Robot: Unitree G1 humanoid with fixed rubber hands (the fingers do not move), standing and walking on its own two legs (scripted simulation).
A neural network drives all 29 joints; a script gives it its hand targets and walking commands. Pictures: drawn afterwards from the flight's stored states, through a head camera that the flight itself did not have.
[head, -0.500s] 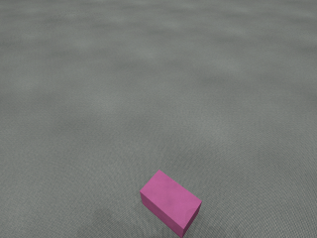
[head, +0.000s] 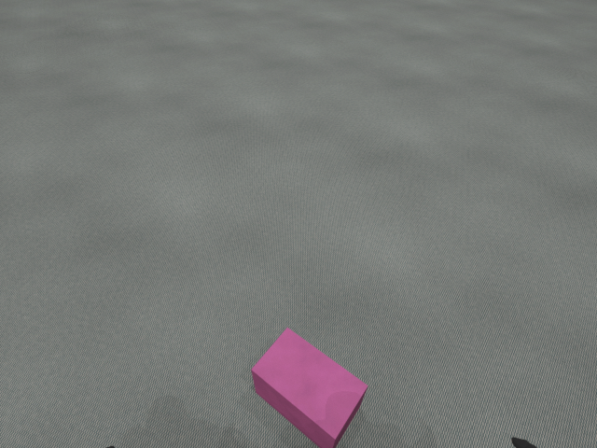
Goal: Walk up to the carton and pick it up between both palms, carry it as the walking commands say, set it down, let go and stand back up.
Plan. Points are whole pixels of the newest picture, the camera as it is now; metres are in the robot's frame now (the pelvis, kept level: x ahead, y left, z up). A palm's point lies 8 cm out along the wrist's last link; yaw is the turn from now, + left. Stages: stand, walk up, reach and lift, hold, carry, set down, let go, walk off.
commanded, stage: walk up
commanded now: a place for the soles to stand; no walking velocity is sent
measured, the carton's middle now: (307, 389) +0.45 -0.02 -0.68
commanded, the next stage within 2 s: none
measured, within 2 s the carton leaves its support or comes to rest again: neither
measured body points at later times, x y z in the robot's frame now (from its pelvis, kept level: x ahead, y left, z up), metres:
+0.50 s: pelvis +0.00 +0.05 +0.00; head +0.04 +0.02 +0.45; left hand +0.05 +0.42 -0.08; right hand +0.13 -0.31 -0.10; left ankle +0.05 +0.22 -0.69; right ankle +0.00 -0.12 -0.74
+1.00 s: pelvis +0.09 +0.19 -0.03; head +0.10 +0.15 +0.42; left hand +0.29 +0.51 -0.08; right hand +0.03 -0.14 -0.15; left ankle +0.12 +0.31 -0.69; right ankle +0.09 +0.09 -0.74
